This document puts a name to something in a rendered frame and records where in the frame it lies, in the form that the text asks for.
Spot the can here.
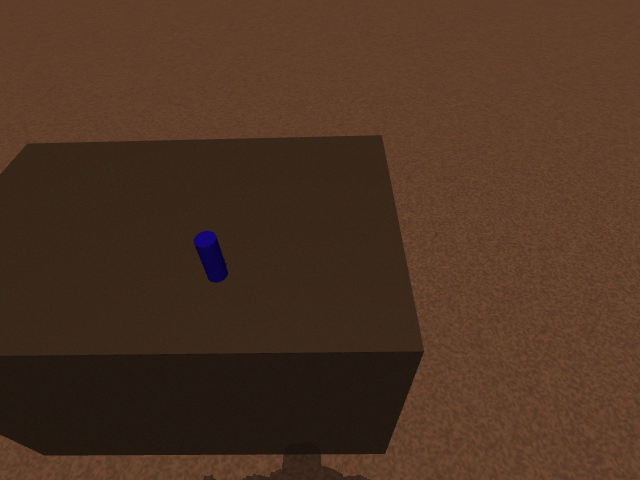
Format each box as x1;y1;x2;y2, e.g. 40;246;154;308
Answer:
194;231;228;283

